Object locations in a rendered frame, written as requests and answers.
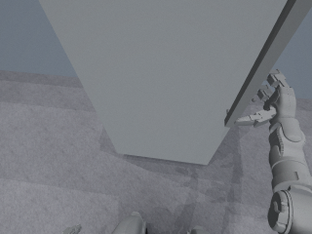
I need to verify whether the right robot forearm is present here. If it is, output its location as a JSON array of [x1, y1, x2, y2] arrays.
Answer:
[[268, 117, 312, 197]]

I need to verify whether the right robot shin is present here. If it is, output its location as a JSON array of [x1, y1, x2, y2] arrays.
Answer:
[[193, 225, 204, 230]]

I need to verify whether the right robot upper arm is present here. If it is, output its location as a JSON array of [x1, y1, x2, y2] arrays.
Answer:
[[267, 190, 312, 234]]

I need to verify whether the left robot hand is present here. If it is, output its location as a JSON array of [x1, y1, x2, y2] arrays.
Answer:
[[61, 224, 82, 234]]

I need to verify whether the right robot hand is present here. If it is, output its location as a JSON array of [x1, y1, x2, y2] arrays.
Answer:
[[234, 68, 296, 128]]

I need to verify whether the robot left thigh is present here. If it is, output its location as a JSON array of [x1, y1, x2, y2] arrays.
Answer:
[[111, 215, 146, 234]]

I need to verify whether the handle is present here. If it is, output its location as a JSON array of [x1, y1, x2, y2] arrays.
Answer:
[[224, 0, 312, 128]]

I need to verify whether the fridge door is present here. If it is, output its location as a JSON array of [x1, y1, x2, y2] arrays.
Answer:
[[38, 0, 288, 165]]

